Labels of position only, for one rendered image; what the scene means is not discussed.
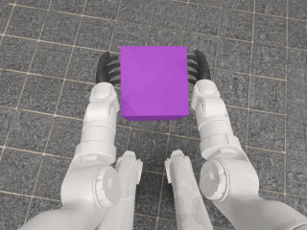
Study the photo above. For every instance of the carton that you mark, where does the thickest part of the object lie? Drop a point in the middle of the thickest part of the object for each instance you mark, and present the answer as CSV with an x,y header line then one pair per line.
x,y
154,83

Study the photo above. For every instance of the left robot shin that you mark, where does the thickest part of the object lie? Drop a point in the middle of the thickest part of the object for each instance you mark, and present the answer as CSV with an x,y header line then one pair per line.
x,y
127,152

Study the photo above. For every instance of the right robot thigh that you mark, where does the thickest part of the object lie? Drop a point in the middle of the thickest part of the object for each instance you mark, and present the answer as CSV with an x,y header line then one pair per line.
x,y
190,210

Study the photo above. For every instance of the robot right hand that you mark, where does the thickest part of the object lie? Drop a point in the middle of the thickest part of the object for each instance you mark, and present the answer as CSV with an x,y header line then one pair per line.
x,y
202,67

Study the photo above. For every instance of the left robot forearm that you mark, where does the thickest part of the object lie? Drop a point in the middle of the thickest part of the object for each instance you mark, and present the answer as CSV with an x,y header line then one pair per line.
x,y
99,129

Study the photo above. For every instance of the robot right upper arm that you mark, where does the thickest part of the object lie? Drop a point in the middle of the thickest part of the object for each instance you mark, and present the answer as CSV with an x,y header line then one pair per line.
x,y
233,186

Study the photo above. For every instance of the robot left upper arm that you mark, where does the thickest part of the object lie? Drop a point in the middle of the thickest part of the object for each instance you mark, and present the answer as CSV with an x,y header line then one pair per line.
x,y
87,194

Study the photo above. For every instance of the right robot forearm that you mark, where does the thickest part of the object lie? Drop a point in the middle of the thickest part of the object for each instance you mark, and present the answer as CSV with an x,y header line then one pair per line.
x,y
214,126

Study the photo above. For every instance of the robot left hand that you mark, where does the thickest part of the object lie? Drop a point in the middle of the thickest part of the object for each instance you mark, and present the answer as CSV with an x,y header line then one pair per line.
x,y
102,74

